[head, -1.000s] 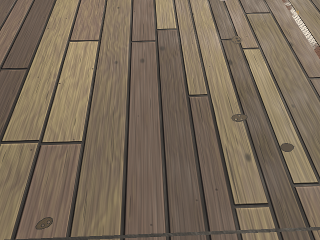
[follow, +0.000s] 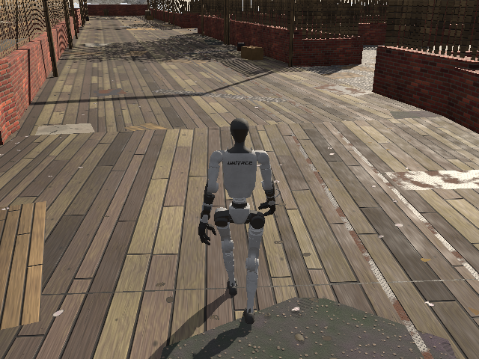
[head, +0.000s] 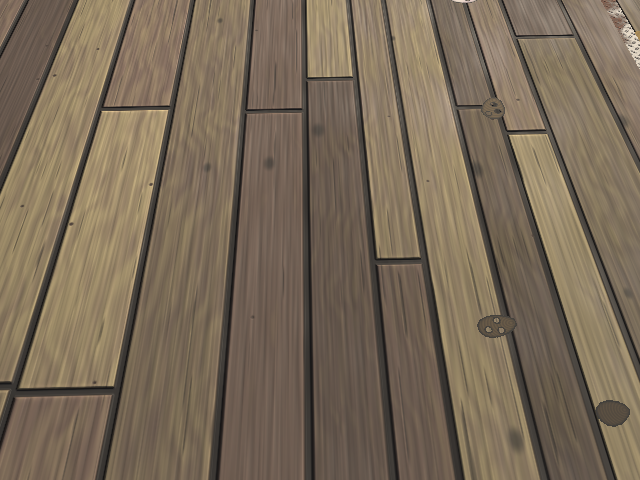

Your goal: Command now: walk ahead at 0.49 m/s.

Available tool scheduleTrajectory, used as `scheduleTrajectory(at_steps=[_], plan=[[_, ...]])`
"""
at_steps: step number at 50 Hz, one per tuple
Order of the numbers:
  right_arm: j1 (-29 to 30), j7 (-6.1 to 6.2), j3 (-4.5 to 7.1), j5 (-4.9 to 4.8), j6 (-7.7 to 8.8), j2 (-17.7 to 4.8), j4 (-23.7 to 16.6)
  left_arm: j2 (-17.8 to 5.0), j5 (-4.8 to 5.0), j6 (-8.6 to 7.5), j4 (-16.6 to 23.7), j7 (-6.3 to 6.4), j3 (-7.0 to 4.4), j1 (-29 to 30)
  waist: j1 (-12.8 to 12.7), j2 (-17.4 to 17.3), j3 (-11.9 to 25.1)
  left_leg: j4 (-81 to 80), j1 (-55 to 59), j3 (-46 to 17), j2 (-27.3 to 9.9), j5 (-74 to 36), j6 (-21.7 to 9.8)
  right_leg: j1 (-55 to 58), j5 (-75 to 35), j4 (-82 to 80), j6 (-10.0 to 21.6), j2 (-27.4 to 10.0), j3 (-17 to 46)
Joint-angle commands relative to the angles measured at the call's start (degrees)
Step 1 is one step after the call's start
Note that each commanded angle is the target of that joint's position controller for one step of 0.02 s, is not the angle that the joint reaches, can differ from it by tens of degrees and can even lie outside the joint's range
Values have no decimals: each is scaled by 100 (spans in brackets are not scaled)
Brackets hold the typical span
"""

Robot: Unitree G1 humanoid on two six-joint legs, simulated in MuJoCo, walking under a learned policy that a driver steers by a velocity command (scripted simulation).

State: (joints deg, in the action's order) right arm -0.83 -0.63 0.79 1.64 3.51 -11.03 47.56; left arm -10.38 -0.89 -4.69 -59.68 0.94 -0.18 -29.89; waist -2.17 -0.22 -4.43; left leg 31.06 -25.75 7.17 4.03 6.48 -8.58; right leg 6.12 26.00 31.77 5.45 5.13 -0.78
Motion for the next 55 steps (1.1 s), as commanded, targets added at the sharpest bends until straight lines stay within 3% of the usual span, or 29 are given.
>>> scheduleTrajectory(at_steps=[1,2,3,4,6,9,12,16,22,24,25,26,27,28,29,30,31,32,34,36,38,41,44,50,53,54,55], plan=[[-2611,66,459,28,-49,-1426,556,-422,106,-43,433,-71,-138,-525,708,-1271,1936,-1289,4368,-5057,-2695,1340,-1482,-3833,382,5134,16,152,343],[-1854,17,408,-135,-43,-1079,412,-821,-18,-29,537,-57,-193,88,570,-311,932,-1781,3419,-4359,-2443,2233,-1241,-4287,-327,4913,133,-385,551],[-1429,-13,325,-154,-3,-755,339,-871,-39,-48,661,-106,-228,587,477,-78,354,-2049,2563,-3691,-2247,2067,-1099,-4190,-754,4616,140,-550,454],[-1355,-31,266,-102,56,-541,418,-765,-50,-35,673,-121,-228,704,264,240,32,-2212,1954,-3194,-2040,1369,-927,-3940,-901,4286,111,-727,456],[-1521,10,188,-91,178,-392,615,-472,-131,109,619,-182,-176,567,-3,132,27,-2352,1322,-2388,-1687,461,-667,-3367,-985,3778,-32,-937,435],[-1938,14,207,-121,299,-582,861,-410,-128,212,748,-239,-178,928,-33,-58,-66,-2526,1243,-1763,-1473,-250,-593,-3643,-1344,3269,-191,-1078,209],[-2299,7,190,-137,284,-645,982,-496,-101,245,1032,-256,-187,1816,162,-109,-217,-2614,1560,-1417,-1299,-811,-412,-4282,-2068,2484,-324,-1197,-10],[-2775,34,137,-140,265,-608,1122,-409,-34,233,1271,-275,-135,2675,446,-260,-172,-2464,2054,-1112,-1163,-1588,-126,-4317,-2757,1319,-402,-1048,-252],[-3222,141,118,-25,215,-686,1330,-458,-27,178,1549,-262,-118,3519,658,-382,-231,-2010,3284,-1139,-1516,-2486,-264,-4424,-2362,347,-225,-779,-362],[-3051,177,135,-6,207,-759,1345,-521,-26,124,1535,-242,-151,3327,448,-415,-162,-1623,3423,-1057,-1617,-3376,-230,-3952,-1891,54,-40,-621,-405],[-2935,189,148,-7,205,-812,1340,-587,-32,95,1416,-207,-192,2937,254,-464,28,-1197,3375,-987,-1607,-4157,-156,-3358,-1652,-82,68,-441,-469],[-2849,182,159,-19,192,-860,1346,-687,-40,53,1167,-160,-259,2194,-54,-444,393,-407,3287,-902,-1521,-4621,-82,-2505,-1643,-343,202,-255,-524],[-2736,169,145,-62,192,-845,1304,-881,-112,-8,829,-99,-358,1169,-483,-312,923,728,2620,-729,-1321,-4030,27,-1107,-1887,-572,393,-411,-340],[-2793,130,53,-194,219,-533,1065,-1421,-276,-43,665,-24,-509,218,-699,364,1717,2573,1031,-457,-915,-1895,198,627,-1328,-608,817,-1848,1338],[-3397,104,44,-288,200,-265,1113,-1669,-237,14,626,-89,-583,135,-418,1251,2265,4323,-567,-489,77,2447,336,1488,-1432,-1239,1554,-3081,3813],[-2893,124,191,-137,176,-765,1093,-1317,-19,60,623,-143,-530,572,-299,411,1591,4574,-1022,-1088,-283,2018,239,867,-1053,-1490,1354,-2711,3537],[-2430,93,192,-113,208,-689,915,-1012,34,41,699,-167,-445,1157,-84,317,797,4321,-1092,-1053,-510,1446,239,-29,-1272,-1719,1161,-2515,2674],[-2198,73,186,-96,209,-579,874,-744,10,-3,718,-186,-381,1449,71,150,457,4007,-898,-1014,-694,1123,257,-654,-1749,-1933,967,-2234,2120],[-2280,-1,174,34,64,-377,902,-410,15,-68,551,-150,-272,1425,366,291,280,3582,-413,-954,-860,929,382,-1339,-2364,-2156,681,-1817,1365],[-2243,-67,179,52,-35,-276,871,-486,35,-153,367,-132,-273,1079,446,311,279,3399,-375,-827,-863,823,473,-1452,-2919,-2245,677,-1711,1059],[-1841,-99,188,59,-97,-293,726,-649,46,-181,258,-121,-297,857,446,323,124,3122,-717,-713,-945,487,558,-1485,-2999,-2398,662,-1623,821],[-995,-111,183,22,-124,-363,437,-635,41,-164,155,-119,-261,518,276,341,-87,2396,-1198,-560,-1016,-136,668,-1337,-3261,-2525,587,-1499,616],[-324,-116,124,-34,-103,-296,228,-624,38,-162,73,-105,-226,228,106,361,-145,1444,-1122,-405,-917,-595,703,-1140,-3624,-2509,483,-1422,431],[517,-92,98,-49,-46,-362,-78,-692,-49,-114,-159,-8,-223,-283,-109,407,-261,438,-1181,-290,-704,-392,483,-44,-4222,-2203,588,-1742,427],[120,-48,159,-52,38,-453,-15,-797,-81,-94,-177,39,-257,-63,183,432,-65,39,-356,-167,-416,258,214,156,-5715,-1481,485,-1810,271],[-473,-6,216,-47,75,-530,178,-845,-78,-82,-182,36,-271,14,420,443,241,-139,383,-92,-218,361,100,104,-6352,-808,416,-1739,195],[-1453,49,300,-6,130,-656,516,-841,-44,-67,-159,20,-265,127,824,286,736,-466,1611,-94,-159,92,-56,-304,-6208,265,301,-1525,5]])
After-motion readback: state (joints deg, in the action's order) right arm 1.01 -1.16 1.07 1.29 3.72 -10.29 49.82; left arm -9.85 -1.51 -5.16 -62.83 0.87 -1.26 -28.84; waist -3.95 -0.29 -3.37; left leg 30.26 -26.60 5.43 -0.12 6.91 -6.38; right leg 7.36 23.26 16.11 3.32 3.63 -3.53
